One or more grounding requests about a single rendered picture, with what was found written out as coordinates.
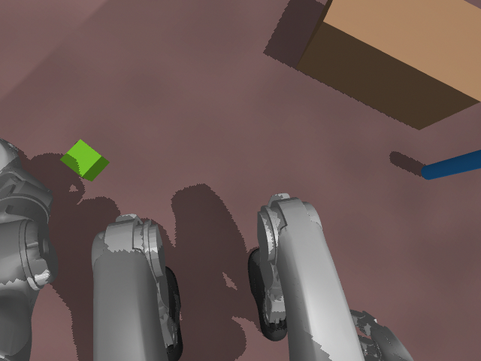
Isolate left robot hand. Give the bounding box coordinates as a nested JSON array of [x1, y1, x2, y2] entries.
[[0, 138, 53, 194]]

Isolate left robot foot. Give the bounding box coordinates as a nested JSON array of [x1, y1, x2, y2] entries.
[[165, 266, 183, 361]]

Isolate left robot arm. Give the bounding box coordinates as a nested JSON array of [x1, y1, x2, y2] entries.
[[0, 168, 59, 361]]

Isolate right robot foot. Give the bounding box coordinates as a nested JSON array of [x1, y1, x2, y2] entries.
[[248, 248, 287, 341]]

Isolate right robot hand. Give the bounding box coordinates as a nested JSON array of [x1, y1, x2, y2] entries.
[[350, 309, 414, 361]]

